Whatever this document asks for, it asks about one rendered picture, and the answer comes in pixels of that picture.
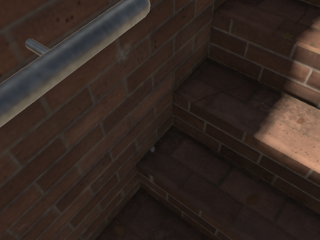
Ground stairs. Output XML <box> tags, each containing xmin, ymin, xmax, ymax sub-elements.
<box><xmin>136</xmin><ymin>0</ymin><xmax>320</xmax><ymax>240</ymax></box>

